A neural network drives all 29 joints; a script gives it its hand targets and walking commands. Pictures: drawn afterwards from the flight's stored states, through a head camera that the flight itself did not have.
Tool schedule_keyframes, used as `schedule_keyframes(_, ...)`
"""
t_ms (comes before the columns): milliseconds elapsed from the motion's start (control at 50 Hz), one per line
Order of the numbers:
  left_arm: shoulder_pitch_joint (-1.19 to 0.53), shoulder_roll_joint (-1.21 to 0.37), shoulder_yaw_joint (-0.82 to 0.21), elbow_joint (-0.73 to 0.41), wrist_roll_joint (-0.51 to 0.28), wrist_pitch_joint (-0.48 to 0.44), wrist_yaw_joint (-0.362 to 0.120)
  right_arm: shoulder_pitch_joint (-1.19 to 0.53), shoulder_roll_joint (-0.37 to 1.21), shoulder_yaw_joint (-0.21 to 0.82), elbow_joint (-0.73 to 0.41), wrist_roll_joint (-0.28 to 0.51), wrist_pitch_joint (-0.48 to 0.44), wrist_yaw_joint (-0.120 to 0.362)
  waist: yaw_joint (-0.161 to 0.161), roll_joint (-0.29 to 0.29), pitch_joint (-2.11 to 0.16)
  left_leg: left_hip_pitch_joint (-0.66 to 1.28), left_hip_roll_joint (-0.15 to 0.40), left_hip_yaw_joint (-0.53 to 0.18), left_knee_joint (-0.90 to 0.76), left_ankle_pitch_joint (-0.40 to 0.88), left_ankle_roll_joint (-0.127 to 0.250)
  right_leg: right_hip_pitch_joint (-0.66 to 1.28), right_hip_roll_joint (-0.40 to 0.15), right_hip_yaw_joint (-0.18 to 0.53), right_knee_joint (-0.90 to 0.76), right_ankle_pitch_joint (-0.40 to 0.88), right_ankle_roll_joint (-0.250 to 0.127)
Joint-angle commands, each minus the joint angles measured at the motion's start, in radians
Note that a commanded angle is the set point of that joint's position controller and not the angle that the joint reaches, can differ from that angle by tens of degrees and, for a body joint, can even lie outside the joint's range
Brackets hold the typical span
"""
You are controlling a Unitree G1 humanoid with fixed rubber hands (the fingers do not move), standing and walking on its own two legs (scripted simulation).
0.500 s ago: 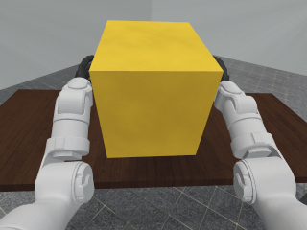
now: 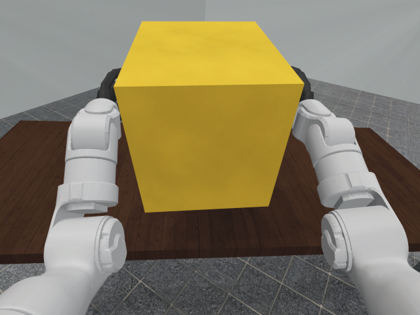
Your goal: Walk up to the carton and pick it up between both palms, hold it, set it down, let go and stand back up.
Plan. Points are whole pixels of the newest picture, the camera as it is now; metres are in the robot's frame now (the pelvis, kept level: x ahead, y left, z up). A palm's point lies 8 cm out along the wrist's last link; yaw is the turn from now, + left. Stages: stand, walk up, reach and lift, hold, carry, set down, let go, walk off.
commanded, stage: reach and lift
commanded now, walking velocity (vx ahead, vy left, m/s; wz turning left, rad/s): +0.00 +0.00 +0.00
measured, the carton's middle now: (203, 111) +0.45 -0.01 +0.24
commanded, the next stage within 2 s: hold in 0.50 s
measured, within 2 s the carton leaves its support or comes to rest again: neither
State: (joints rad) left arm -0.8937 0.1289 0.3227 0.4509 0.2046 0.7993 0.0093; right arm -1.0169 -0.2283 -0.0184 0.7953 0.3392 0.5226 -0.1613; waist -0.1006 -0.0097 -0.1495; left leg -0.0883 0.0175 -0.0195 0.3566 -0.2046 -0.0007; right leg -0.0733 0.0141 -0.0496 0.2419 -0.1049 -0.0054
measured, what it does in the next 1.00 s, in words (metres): stands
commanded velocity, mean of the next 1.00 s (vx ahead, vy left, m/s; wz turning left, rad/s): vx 0.00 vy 0.00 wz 0.00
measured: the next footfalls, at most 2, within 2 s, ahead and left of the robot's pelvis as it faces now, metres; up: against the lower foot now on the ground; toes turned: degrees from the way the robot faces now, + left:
none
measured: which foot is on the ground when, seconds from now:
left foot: down 0.00-1.00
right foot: down 0.00-1.00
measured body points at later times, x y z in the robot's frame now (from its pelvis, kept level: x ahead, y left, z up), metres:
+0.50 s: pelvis +0.00 +0.00 +0.00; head -0.09 +0.01 +0.44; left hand +0.39 +0.17 +0.29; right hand +0.38 -0.18 +0.31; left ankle +0.00 +0.12 -0.75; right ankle +0.02 -0.12 -0.75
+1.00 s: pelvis -0.01 -0.01 +0.00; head -0.11 +0.00 +0.44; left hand +0.38 +0.17 +0.32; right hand +0.38 -0.18 +0.35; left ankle +0.00 +0.12 -0.75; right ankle +0.02 -0.12 -0.75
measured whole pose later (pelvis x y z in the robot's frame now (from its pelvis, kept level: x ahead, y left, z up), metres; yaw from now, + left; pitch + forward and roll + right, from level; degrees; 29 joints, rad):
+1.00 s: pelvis -0.01 -0.01 +0.00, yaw +1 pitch -2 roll -1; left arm -1.08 0.21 0.32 0.60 0.18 0.89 -0.02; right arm -1.24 -0.28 0.01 0.93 0.39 0.67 -0.20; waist -0.06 0.00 -0.23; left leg -0.14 0.03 -0.05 0.37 -0.20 -0.02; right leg -0.13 0.03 -0.05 0.26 -0.11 -0.03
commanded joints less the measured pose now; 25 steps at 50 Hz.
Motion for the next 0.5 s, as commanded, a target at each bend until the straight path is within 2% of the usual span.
schedule_keyframes(0, -0.805, -0.568, -0.342, -0.177, -0.202, -0.074, -0.157, -0.777, 0.664, 0.240, -0.274, 0.148, -0.001, 0.123, 0.003, 0.042, -0.303, -0.040, -0.052, -0.013, -0.053, 0.240, -0.038, 0.221, 0.053, 0.043, 0.026, 0.234, 0.024)
schedule_keyframes(260, -0.859, -0.545, -0.319, -0.123, -0.211, -0.059, -0.170, -0.823, 0.657, 0.211, -0.229, 0.155, 0.033, 0.113, 0.001, 0.038, -0.295, -0.079, -0.053, -0.015, -0.066, 0.166, -0.030, 0.209, 0.045, 0.055, 0.021, 0.200, 0.023)
schedule_keyframes(480, -0.916, -0.529, -0.297, -0.085, -0.226, -0.056, -0.170, -0.867, 0.643, 0.189, -0.182, 0.172, 0.051, 0.113, 0.006, 0.048, -0.313, -0.099, -0.049, -0.024, -0.066, 0.159, -0.032, 0.204, 0.045, 0.059, 0.023, 0.180, 0.017)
